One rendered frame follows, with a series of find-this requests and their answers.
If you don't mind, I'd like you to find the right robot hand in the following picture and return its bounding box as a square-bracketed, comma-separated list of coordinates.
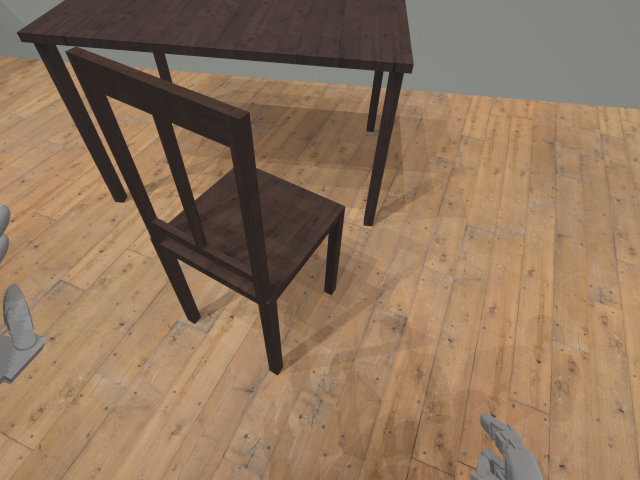
[471, 413, 544, 480]

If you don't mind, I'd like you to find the chair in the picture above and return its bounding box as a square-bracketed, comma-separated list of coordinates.
[65, 47, 345, 375]

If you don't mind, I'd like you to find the table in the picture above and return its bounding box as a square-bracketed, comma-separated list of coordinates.
[17, 0, 414, 226]

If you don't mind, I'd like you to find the left robot hand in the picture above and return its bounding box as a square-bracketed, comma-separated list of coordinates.
[0, 205, 45, 384]

